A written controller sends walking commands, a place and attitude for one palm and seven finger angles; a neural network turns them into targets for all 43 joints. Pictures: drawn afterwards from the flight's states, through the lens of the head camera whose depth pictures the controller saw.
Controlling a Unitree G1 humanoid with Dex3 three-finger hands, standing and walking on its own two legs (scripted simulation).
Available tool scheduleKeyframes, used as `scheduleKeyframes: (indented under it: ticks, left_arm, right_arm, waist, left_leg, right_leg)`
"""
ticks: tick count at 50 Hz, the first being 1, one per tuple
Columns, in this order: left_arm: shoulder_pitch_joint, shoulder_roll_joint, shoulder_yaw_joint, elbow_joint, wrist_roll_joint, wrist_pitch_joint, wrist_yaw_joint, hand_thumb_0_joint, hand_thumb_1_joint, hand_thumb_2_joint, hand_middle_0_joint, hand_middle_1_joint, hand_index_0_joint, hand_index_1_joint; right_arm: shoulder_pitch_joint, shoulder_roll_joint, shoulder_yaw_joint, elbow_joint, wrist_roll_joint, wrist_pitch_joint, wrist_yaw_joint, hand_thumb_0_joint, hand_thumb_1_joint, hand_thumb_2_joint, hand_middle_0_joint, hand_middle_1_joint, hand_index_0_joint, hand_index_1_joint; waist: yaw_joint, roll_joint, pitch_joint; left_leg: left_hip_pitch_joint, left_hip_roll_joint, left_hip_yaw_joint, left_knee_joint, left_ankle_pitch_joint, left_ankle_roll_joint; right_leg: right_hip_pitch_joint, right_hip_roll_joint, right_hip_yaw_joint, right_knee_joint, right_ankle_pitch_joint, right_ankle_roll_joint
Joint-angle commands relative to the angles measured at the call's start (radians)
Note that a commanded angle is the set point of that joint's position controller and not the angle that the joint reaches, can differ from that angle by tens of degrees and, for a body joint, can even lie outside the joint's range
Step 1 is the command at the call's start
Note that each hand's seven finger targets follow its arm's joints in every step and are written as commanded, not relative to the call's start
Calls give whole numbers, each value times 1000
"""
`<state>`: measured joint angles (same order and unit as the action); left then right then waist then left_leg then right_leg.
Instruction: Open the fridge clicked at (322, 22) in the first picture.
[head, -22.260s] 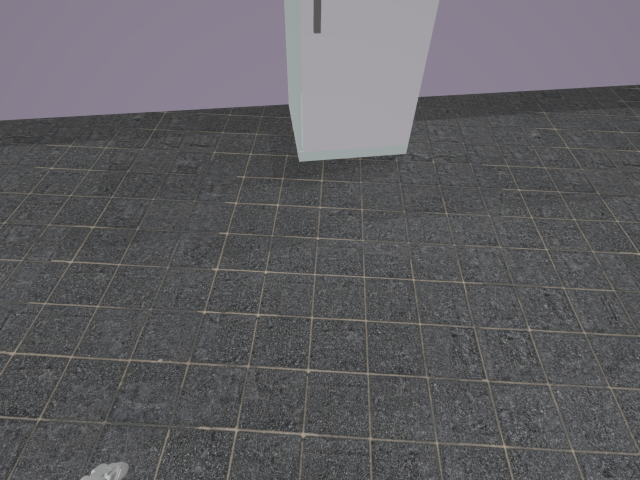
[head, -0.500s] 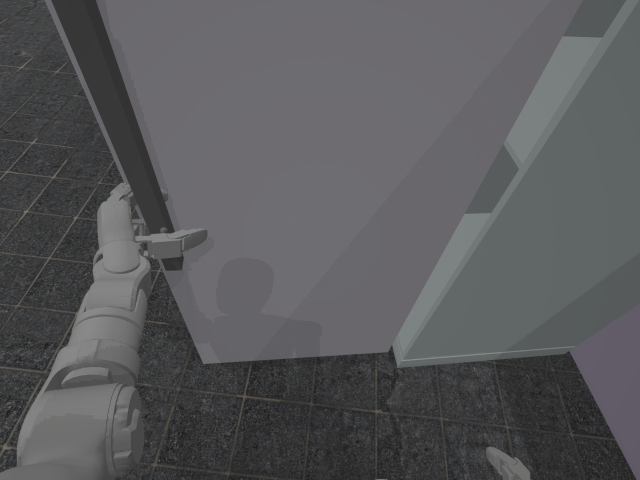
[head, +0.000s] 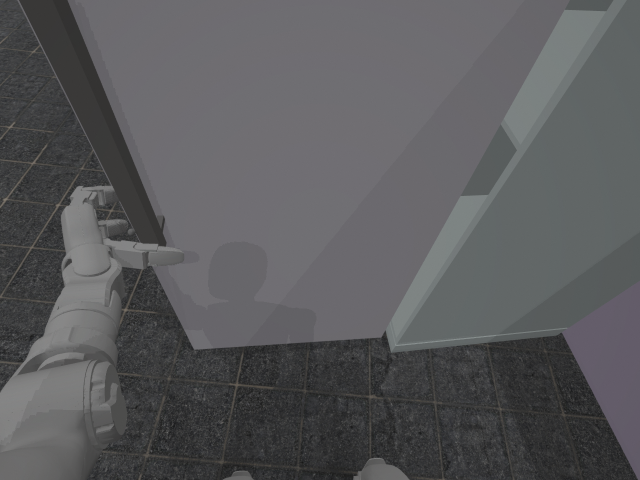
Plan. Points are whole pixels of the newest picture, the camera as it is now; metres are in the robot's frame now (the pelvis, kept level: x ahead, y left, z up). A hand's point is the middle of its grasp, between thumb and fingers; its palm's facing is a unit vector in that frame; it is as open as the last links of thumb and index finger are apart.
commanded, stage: slip the hand off the handle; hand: left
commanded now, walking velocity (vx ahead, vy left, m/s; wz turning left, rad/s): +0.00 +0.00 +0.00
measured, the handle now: (116, 136) +0.48 +0.24 +0.15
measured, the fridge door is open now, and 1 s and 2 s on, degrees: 88 88 88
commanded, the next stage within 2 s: draw the hand back to the body in 1.16 s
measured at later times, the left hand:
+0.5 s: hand (87, 227) +0.44 +0.31 +0.02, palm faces +0.40 -0.87 -0.28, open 14.6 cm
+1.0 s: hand (42, 288) +0.35 +0.33 +0.02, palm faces +0.40 -0.88 -0.25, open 14.6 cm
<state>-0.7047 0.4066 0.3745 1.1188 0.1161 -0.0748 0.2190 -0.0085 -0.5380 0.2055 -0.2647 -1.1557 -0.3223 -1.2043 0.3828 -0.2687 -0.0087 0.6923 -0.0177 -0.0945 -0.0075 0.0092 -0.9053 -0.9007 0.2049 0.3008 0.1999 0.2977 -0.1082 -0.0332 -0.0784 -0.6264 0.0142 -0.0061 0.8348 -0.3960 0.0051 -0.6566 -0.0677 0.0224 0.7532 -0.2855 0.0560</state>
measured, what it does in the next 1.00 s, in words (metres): stands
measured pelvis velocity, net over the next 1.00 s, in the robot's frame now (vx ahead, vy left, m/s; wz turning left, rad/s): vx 0.02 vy -0.01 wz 0.01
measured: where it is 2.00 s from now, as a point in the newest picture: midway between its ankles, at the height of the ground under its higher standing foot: outside the picture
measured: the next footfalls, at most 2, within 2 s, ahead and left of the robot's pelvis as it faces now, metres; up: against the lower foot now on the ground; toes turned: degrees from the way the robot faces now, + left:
none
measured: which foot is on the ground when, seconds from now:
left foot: down 0.00-1.00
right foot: down 0.00-1.00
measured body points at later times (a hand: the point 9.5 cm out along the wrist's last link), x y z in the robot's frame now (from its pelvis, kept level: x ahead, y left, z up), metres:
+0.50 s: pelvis +0.01 -0.04 -0.01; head +0.11 -0.02 +0.43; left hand +0.42 +0.35 +0.04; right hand +0.05 -0.32 -0.11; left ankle +0.01 +0.11 -0.70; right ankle +0.05 -0.17 -0.70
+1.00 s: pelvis +0.02 -0.01 +0.00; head +0.08 +0.01 +0.44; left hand +0.33 +0.38 +0.03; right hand +0.13 -0.27 -0.10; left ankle +0.01 +0.11 -0.70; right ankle +0.05 -0.17 -0.70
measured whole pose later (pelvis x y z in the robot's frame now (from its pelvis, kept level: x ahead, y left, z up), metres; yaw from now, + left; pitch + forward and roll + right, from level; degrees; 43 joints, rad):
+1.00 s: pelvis +0.02 -0.01 +0.00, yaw +0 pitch +12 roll -2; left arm -0.25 0.50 0.49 0.70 -0.04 -0.07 -0.10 -0.01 -0.54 0.20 -0.26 -1.15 -0.25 -1.15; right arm 0.33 -0.24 0.00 0.59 0.01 -0.05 -0.05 0.01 -0.91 -0.90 0.20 0.30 0.20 0.30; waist -0.04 -0.01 -0.12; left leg -0.63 0.04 -0.04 0.87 -0.45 -0.01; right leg -0.65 -0.04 -0.01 0.78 -0.34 0.05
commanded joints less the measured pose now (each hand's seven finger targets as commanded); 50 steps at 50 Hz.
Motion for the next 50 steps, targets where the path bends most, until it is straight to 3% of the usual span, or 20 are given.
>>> scheduleKeyframes:
  ticks: [1, 4, 7, 9, 13, 14, 21, 23, 26, 28, 30, 32, 33, 34, 37, 38, 41, 44, 47, 50]
  left_arm:
    - [-390, 353, 62, -216, -1, -107, -39, 0, -550, 200, -250, -1150, -250, -1150]
    - [-351, 388, 68, -151, -25, -104, -101, 0, -550, 200, -250, -1150, -250, -1150]
    - [-405, 421, 60, -183, -32, -108, -152, 0, -550, 200, -250, -1150, -250, -1150]
    - [-389, 440, 74, -158, -42, -114, -174, 0, -550, 200, -250, -1150, -250, -1150]
    - [-391, 487, 98, -168, -51, -136, -207, 0, -550, 200, -250, -1150, -250, -1150]
    - [-369, 477, 88, -133, -48, -130, -214, 0, -550, 200, -250, -1150, -250, -1150]
    - [-407, 676, 178, -80, -15, -123, -242, 0, -550, 200, -250, -1150, -250, -1150]
    - [-390, 724, 212, -100, -11, -143, -255, 0, -550, 200, -250, -1150, -250, -1150]
    - [-246, 610, 168, -101, -35, -145, -292, 0, -550, 200, -250, -1150, -250, -1150]
    - [-180, 585, 188, -142, -73, -151, -315, 0, -550, 200, -250, -1150, -250, -1150]
    - [-99, 568, 203, -160, -93, -134, -328, 0, -550, 200, -250, -1150, -250, -1150]
    - [-65, 543, 197, -262, -109, -131, -331, 0, -550, 200, -250, -1150, -250, -1150]
    - [-70, 545, 200, -296, -106, -127, -326, 0, -550, 200, -250, -1150, -250, -1150]
    - [-46, 548, 214, -307, -106, -124, -318, 0, -550, 200, -250, -1150, -250, -1150]
    - [-73, 517, 197, -479, -123, -145, -299, 0, -550, 200, -250, -1150, -250, -1150]
    - [-33, 512, 201, -507, -124, -144, -295, 0, -550, 200, -250, -1150, -250, -1150]
    - [75, 460, 184, -560, -143, -119, -295, 0, -550, 200, -250, -1150, -250, -1150]
    - [174, 455, 203, -572, -162, -76, -299, 0, -550, 200, -250, -1150, -250, -1150]
    - [226, 433, 190, -646, -173, -51, -308, 0, -550, 200, -250, -1150, -250, -1150]
    - [255, 399, 168, -658, -180, -31, -317, 0, -550, 200, -250, -1150, -250, -1150]
  right_arm:
    - [75, -171, -62, -104, -1, -6, -9, 0, -900, -900, 200, 300, 200, 300]
    - [90, -177, -58, -105, 6, 14, -15, 0, -900, -900, 200, 300, 200, 300]
    - [98, -177, -56, -115, 10, 29, -26, 0, -900, -900, 200, 300, 200, 300]
    - [113, -182, -58, -102, 8, 37, -28, 0, -900, -900, 200, 300, 200, 300]
    - [123, -182, -58, -99, 8, 46, -34, 0, -900, -900, 200, 300, 200, 300]
    - [123, -180, -54, -99, 10, 51, -35, 0, -900, -900, 200, 300, 200, 300]
    - [123, -189, -38, -111, 11, 72, -45, 0, -900, -900, 200, 300, 200, 300]
    - [130, -185, -40, -119, 8, 75, -46, 0, -900, -900, 200, 300, 200, 300]
    - [130, -179, -46, -138, 9, 79, -37, 0, -900, -900, 200, 300, 200, 300]
    - [133, -178, -56, -140, 11, 80, -33, 0, -900, -900, 200, 300, 200, 300]
    - [125, -181, -60, -152, 17, 85, -31, 0, -900, -900, 200, 300, 200, 300]
    - [108, -177, -62, -176, 22, 81, -31, 0, -900, -900, 200, 300, 200, 300]
    - [107, -179, -65, -170, 19, 82, -30, 0, -900, -900, 200, 300, 200, 300]
    - [103, -178, -67, -170, 21, 83, -32, 0, -900, -900, 200, 300, 200, 300]
    - [75, -169, -66, -184, 21, 69, -41, 0, -900, -900, 200, 300, 200, 300]
    - [73, -168, -68, -176, 18, 66, -41, 0, -900, -900, 200, 300, 200, 300]
    - [48, -162, -63, -179, 21, 48, -45, 0, -900, -900, 200, 300, 200, 300]
    - [28, -158, -59, -187, 25, 31, -51, 0, -900, -900, 200, 300, 200, 300]
    - [2, -152, -53, -211, 26, 12, -53, 0, -900, -900, 200, 300, 200, 300]
    - [-18, -153, -48, -216, 28, -3, -55, 0, -900, -900, 200, 300, 200, 300]
  waist:
    - [40, 156, -354]
    - [25, 100, -321]
    - [13, 154, -339]
    - [4, 101, -353]
    - [5, 121, -396]
    - [2, 103, -366]
    - [-2, 92, -362]
    - [21, 154, -430]
    - [41, 151, -426]
    - [64, 155, -455]
    - [75, 118, -411]
    - [85, 139, -403]
    - [80, 155, -406]
    - [78, 123, -379]
    - [68, 177, -390]
    - [76, 211, -407]
    - [81, 216, -373]
    - [95, 188, -323]
    - [107, 207, -302]
    - [94, 168, -249]
  left_leg:
    - [140, -20, -1, -133, 255, -11]
    - [67, -24, 15, -119, 220, 2]
    - [64, -31, 26, -101, 214, 10]
    - [55, -27, 21, -89, 212, 14]
    - [41, -31, 27, -68, 229, 19]
    - [23, -31, 27, -68, 215, 20]
    - [-69, -30, 30, -47, 182, 28]
    - [-46, -31, 35, -40, 229, 25]
    - [0, -26, 43, -41, 283, 19]
    - [31, -24, 45, -40, 332, 15]
    - [16, -22, 44, -50, 336, 14]
    - [38, -23, 41, -59, 364, 17]
    - [52, -20, 37, -66, 352, 14]
    - [47, -17, 30, -70, 341, 13]
    - [101, -16, 20, -75, 358, 13]
    - [137, -11, 14, -80, 381, 6]
    - [158, -7, 4, -90, 394, -2]
    - [136, -6, -3, -106, 374, -4]
    - [133, -10, -6, -114, 386, -6]
    - [122, -7, -17, -120, 336, -9]
  right_leg:
    - [161, 73, -80, -38, 126, -84]
    - [185, 72, -71, -46, 136, -75]
    - [184, 71, -60, -48, 140, -74]
    - [183, 73, -58, -48, 149, -67]
    - [207, 71, -44, -40, 186, -61]
    - [194, 71, -46, -41, 179, -60]
    - [216, 64, -22, -33, 169, -47]
    - [244, 67, -20, -15, 215, -53]
    - [222, 77, -42, -4, 255, -60]
    - [235, 81, -51, 2, 289, -64]
    - [229, 83, -59, -1, 289, -63]
    - [226, 88, -64, -2, 284, -69]
    - [212, 87, -67, -4, 265, -66]
    - [203, 89, -73, -5, 245, -67]
    - [189, 94, -75, -7, 213, -71]
    - [183, 95, -78, -8, 210, -73]
    - [167, 95, -87, -11, 188, -73]
    - [175, 95, -94, -18, 171, -73]
    - [190, 92, -97, -19, 163, -79]
    - [152, 90, -104, -20, 131, -76]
